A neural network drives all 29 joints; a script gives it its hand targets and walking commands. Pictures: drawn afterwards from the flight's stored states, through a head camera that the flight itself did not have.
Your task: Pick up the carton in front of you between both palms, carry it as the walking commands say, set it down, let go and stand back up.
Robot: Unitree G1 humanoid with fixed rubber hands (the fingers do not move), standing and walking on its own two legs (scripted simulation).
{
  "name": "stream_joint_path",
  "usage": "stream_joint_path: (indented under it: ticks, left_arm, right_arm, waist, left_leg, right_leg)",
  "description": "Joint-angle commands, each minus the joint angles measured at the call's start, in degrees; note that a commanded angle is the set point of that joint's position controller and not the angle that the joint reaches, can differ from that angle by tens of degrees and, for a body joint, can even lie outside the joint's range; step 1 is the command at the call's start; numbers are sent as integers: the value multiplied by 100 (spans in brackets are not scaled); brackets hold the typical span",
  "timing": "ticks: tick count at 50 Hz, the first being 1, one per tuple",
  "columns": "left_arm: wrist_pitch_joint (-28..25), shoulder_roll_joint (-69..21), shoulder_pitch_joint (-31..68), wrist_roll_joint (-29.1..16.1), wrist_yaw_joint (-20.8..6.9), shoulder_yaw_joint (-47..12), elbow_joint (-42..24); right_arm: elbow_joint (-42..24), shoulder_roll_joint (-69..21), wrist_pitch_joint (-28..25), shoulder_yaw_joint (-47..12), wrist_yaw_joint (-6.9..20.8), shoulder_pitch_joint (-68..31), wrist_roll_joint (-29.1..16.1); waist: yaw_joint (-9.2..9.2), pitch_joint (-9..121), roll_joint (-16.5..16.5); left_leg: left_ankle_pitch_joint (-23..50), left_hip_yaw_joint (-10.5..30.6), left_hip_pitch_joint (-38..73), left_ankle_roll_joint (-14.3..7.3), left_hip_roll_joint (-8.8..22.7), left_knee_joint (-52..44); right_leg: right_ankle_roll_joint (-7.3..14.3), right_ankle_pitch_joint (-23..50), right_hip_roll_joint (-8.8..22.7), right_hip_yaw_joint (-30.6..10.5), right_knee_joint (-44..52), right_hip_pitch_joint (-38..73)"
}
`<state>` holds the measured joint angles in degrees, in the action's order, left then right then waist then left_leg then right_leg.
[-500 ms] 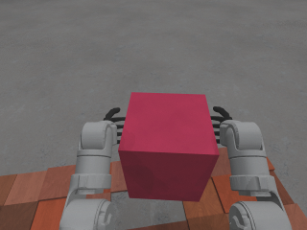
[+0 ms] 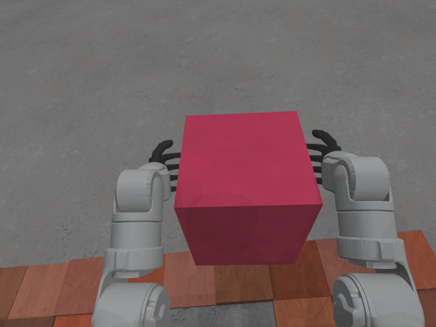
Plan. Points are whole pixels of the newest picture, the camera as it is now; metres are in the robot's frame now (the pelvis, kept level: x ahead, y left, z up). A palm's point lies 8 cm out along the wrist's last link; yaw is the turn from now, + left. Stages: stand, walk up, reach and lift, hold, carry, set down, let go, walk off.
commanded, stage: carry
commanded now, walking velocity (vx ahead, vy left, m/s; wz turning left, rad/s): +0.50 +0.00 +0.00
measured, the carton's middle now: (242, 193) +0.38 +0.00 +0.01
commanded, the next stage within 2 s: none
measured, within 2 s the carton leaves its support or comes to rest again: neither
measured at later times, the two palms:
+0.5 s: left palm (162, 51) +0.71 +0.19 +0.15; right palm (285, 42) +0.70 -0.11 +0.15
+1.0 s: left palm (163, 9) +1.07 +0.27 +0.10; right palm (249, 1) +1.06 -0.03 +0.11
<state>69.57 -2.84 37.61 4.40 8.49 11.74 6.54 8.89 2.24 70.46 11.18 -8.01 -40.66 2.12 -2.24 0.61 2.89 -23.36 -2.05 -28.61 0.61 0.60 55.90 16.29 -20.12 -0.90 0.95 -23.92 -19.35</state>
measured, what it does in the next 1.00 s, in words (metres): walks ahead: left foot, then right foot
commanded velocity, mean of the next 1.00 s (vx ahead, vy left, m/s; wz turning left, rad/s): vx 0.50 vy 0.00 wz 0.00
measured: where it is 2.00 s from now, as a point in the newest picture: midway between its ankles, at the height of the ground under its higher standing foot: (220, 134)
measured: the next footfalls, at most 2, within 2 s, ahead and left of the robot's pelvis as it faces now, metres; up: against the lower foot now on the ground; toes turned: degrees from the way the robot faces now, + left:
left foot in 0.12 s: +0.23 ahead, +0.14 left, +0.00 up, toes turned +3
right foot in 0.44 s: +0.43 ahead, -0.02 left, +0.02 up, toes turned -3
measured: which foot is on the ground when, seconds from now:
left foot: up 0.00-0.10, down 0.12-0.50, up 0.52-0.82, down 0.84-1.00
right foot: down 0.00-0.20, up 0.22-0.42, down 0.44-0.86, up 0.88-1.00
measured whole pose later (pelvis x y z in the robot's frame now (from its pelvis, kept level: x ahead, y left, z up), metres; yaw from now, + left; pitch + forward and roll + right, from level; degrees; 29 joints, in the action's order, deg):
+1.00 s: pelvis +0.69 +0.13 -0.05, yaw +0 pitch +4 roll -2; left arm 77.7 0.6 51.6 3.6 9.8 14.2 13.9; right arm 12.5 0.9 76.8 17.3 -7.2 -49.5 6.1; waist 1.8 1.0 -0.4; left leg -15.0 -7.1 -25.0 -7.3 -2.2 35.4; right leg 1.6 -26.8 0.0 -0.8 -78.0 -30.4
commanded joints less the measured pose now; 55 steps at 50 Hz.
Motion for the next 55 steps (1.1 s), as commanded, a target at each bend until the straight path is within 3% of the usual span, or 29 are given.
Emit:
stream_joint_path:
  ticks: [1,7,8,9,10,11,12,13,16,19,21,23,24,25,26,27,29,31,33,35,38,41,42,43,44,45,46,47,55]
  left_arm:
    - [-147,-6181,4873,-2959,-1436,-3532,-1629]
    - [97,-5647,4761,-3004,-1431,-3865,-1905]
    - [172,-5582,4986,-3020,-1443,-3918,-1868]
    - [227,-5512,5038,-3064,-1440,-3980,-1789]
    - [289,-5481,5060,-3048,-1450,-3957,-1651]
    - [358,-5481,4967,-2999,-1449,-3869,-1386]
    - [431,-5468,4777,-2949,-1435,-3701,-1098]
    - [459,-5503,4775,-2838,-1411,-3565,-1045]
    - [511,-5520,5048,-2537,-1297,-3362,-966]
    - [507,-5487,5162,-2265,-1137,-3222,-960]
    - [533,-5423,5052,-2073,-1045,-3098,-866]
    - [530,-5457,4988,-2006,-1040,-3041,-563]
    - [452,-5456,4679,-1969,-1048,-2940,-263]
    - [412,-5469,4810,-2022,-1088,-3010,-457]
    - [429,-5636,4847,-2210,-1139,-3125,-460]
    - [471,-5751,5071,-2473,-1197,-3250,-623]
    - [489,-6147,5768,-2995,-1304,-3466,-946]
    - [530,-6401,6176,-3354,-1388,-3555,-1165]
    - [589,-6422,6136,-3459,-1458,-3468,-1058]
    - [617,-6429,6009,-3446,-1507,-3355,-840]
    - [585,-6413,5801,-3286,-1561,-3170,-342]
    - [579,-6284,5656,-3116,-1583,-3017,130]
    - [568,-6176,5637,-3043,-1579,-2947,260]
    - [574,-6110,5570,-2952,-1567,-2858,399]
    - [665,-6079,5677,-2941,-1519,-2655,587]
    - [701,-5977,5708,-2811,-1442,-2517,530]
    - [709,-5958,5946,-2732,-1378,-2497,307]
    - [693,-5993,5989,-2670,-1311,-2463,233]
    - [241,-6498,4804,-2117,-1035,-2782,-267]
  right_arm:
    - [-1243,-6937,-202,-3523,1112,-4245,-2441]
    - [-1864,-5964,49,-3445,902,-4081,-1999]
    - [-1685,-5810,83,-3446,917,-4184,-1889]
    - [-1452,-5699,138,-3411,957,-3984,-1824]
    - [-1142,-5603,171,-3381,1004,-3690,-1782]
    - [-931,-5518,234,-3292,1055,-3532,-1829]
    - [-829,-5430,295,-3192,1097,-3512,-1888]
    - [-938,-5481,304,-3206,1142,-3754,-1975]
    - [-1379,-6048,377,-3385,1363,-4637,-2562]
    - [-1510,-6340,424,-3473,1532,-5239,-2981]
    - [-1286,-6383,442,-3412,1589,-5233,-3076]
    - [-1000,-6464,438,-3337,1589,-5082,-3031]
    - [-1059,-6428,476,-3306,1632,-5460,-2975]
    - [-1047,-6442,475,-3285,1656,-5582,-2902]
    - [-981,-6363,481,-3195,1646,-5496,-2799]
    - [-864,-6354,481,-3068,1577,-5266,-2650]
    - [-915,-6073,516,-2703,1383,-5048,-2241]
    - [-973,-5768,550,-2521,1200,-4944,-1970]
    - [-870,-5569,555,-2388,1084,-4775,-1704]
    - [-667,-5454,564,-2224,1038,-4512,-1449]
    - [-426,-5443,593,-2158,1080,-4559,-1351]
    - [-15,-5473,625,-2101,1187,-4577,-1400]
    - [57,-5461,634,-2088,1244,-4664,-1465]
    - [167,-5433,664,-2066,1308,-4798,-1605]
    - [403,-5367,671,-2038,1318,-4830,-1639]
    - [453,-5444,665,-2017,1343,-4896,-1739]
    - [288,-5791,661,-2104,1402,-5061,-1997]
    - [36,-6137,662,-2202,1468,-5402,-2263]
    - [-751,-7349,205,-2930,1678,-5359,-2834]
  waist:
    - [-265,3164,-1573]
    - [-81,3212,-1503]
    - [-96,3150,-673]
    - [253,3348,-174]
    - [547,3319,533]
    - [588,3215,614]
    - [828,3463,838]
    - [963,3654,793]
    - [811,2880,302]
    - [611,2428,544]
    - [360,2242,605]
    - [-378,2817,343]
    - [-874,3383,-193]
    - [-929,3684,-1331]
    - [-699,3384,-1751]
    - [-572,3094,-1137]
    - [-420,2792,-320]
    - [-221,2611,-520]
    - [-328,2388,-622]
    - [-321,2474,-881]
    - [-420,2442,-901]
    - [221,2709,-813]
    - [514,2730,-468]
    - [453,2639,325]
    - [392,3336,1284]
    - [613,3750,1384]
    - [622,3326,807]
    - [511,3016,204]
    - [580,3045,261]
  left_leg:
    - [257,81,-1130,97,106,-678]
    - [2362,-248,738,-143,44,-2516]
    - [2442,-758,1238,-116,-391,-3145]
    - [3393,-655,2850,-181,-107,-3482]
    - [4186,94,4518,-413,455,-3440]
    - [4551,726,5670,-572,891,-2978]
    - [5044,1666,6775,-1002,1463,-2519]
    - [3733,2393,6839,-1411,1752,-2694]
    - [2124,1949,5281,-1213,1368,-3212]
    - [1368,1339,4098,-1127,911,-3759]
    - [1799,796,3132,-985,765,-4153]
    - [4212,-55,1834,-629,709,-2660]
    - [4211,-257,894,-296,360,-1237]
    - [1726,117,-572,-113,-218,705]
    - [-934,484,-1521,-91,-662,2116]
    - [-974,793,-2184,-234,-449,2794]
    - [-464,717,-2264,-379,45,1945]
    - [-331,500,-1718,-277,153,712]
    - [-66,103,-1187,-197,-37,-569]
    - [1420,-150,-330,-248,-144,-1674]
    - [3594,-291,440,-352,-159,-3049]
    - [4179,-680,2303,-438,-153,-3471]
    - [3776,-630,3216,-347,63,-3264]
    - [4842,171,4122,-257,859,-2372]
    - [5976,1889,5410,-925,1818,-1606]
    - [3452,3150,5354,-1627,2212,-2370]
    - [1855,3358,4691,-1595,1961,-2941]
    - [1725,3061,4116,-1303,1772,-3162]
    - [4529,1360,4109,-1079,1263,-2765]
  right_leg:
    - [-231,2856,1191,-1057,-32,3316]
    - [-468,2742,900,-327,-1067,1910]
    - [-651,3193,408,177,-1748,1933]
    - [-855,2977,215,277,-2796,961]
    - [-1074,866,63,81,-3608,-804]
    - [-1267,-894,115,-80,-4214,-2259]
    - [-1539,-1601,-12,105,-4750,-3464]
    - [-1583,-1456,21,90,-4880,-3906]
    - [-1648,-1093,172,117,-4266,-3371]
    - [-1659,-859,7,455,-2956,-2492]
    - [-1632,-709,-240,940,-1450,-1025]
    - [-1273,457,-801,1601,-1193,2037]
    - [-672,-231,-344,129,-1045,3372]
    - [44,56,1086,-2420,-849,4279]
    - [578,2594,1586,-3684,-586,4148]
    - [700,4035,1863,-3490,-785,4109]
    - [141,3620,1658,-2521,-724,3593]
    - [-172,3063,1423,-1972,-414,2954]
    - [-211,3567,1327,-1543,-221,2429]
    - [-582,4272,1022,-707,-392,2166]
    - [-887,3451,743,-217,-836,2194]
    - [-1155,3761,567,195,-2635,1582]
    - [-1230,2756,389,215,-3643,724]
    - [-1345,-1008,83,152,-4754,-688]
    - [-1450,-1812,-168,-234,-5708,-1877]
    - [-1453,-1436,-212,-335,-6283,-2460]
    - [-1451,-1164,-11,-296,-6183,-2766]
    - [-1476,-791,142,-345,-5945,-2653]
    - [-1415,244,376,60,-4360,-3221]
